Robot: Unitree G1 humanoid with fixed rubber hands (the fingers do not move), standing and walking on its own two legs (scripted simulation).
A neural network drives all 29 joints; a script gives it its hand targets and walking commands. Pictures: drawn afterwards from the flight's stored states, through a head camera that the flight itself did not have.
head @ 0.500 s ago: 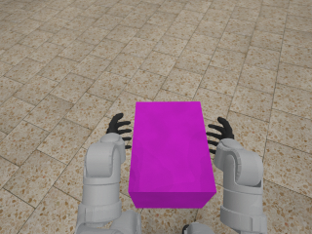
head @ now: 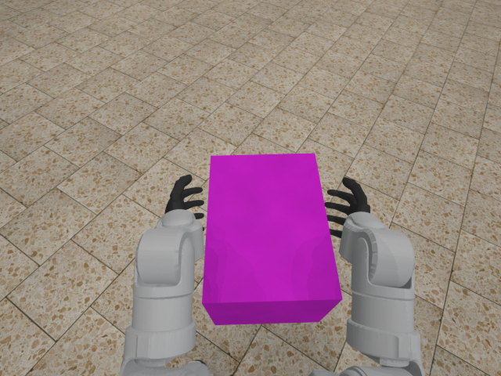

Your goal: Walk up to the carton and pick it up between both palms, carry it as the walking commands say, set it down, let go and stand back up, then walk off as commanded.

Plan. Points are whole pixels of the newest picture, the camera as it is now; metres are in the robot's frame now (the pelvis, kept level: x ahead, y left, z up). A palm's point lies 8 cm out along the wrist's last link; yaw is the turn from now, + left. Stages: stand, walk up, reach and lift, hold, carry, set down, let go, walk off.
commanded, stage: carry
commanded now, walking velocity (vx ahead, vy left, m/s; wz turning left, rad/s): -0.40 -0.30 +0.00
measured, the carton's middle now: (265, 239) +0.34 +0.01 -0.01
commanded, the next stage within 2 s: none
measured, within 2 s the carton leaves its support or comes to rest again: neither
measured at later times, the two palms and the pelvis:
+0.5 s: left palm out of the picture +0.06 +0.03 +0.05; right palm out of the picture +0.09 -0.23 +0.08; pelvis -0.22 -0.12 +0.00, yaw +1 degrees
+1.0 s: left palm out of the picture -0.15 -0.17 +0.07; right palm out of the picture -0.18 -0.44 +0.05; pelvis -0.45 -0.28 +0.00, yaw +0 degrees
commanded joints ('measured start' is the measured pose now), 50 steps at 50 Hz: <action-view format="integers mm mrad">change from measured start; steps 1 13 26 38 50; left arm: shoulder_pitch -368 -332 -455 -320 -264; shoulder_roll -1068 -1006 -1110 -1036 -997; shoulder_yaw -576 -478 -673 -615 -491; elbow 58 -88 -103 24 -66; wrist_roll -446 -344 -475 -422 -338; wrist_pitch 19 -50 -15 10 -56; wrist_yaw -461 -457 -443 -432 -470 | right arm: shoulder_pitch -374 -531 -436 -320 -500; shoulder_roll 978 1030 974 892 1000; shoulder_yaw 626 762 618 588 763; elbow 19 -135 -68 5 -124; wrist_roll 402 551 448 408 523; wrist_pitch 29 8 9 32 -6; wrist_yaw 376 374 405 406 378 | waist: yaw -76 -46 -68 -77 -51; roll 279 -197 63 328 -250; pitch -347 -354 -291 -364 -324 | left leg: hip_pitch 236 -63 337 307 -111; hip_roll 171 -188 169 130 -212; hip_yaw -158 79 -98 -130 49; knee -145 601 -41 -192 768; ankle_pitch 31 -422 613 55 -451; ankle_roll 130 25 168 141 20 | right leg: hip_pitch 129 318 -237 66 259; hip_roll -7 -162 81 36 -152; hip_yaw -54 -37 142 -50 -67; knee -288 -347 425 -114 -376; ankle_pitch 39 870 45 -33 851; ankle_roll -24 -281 -61 -27 -258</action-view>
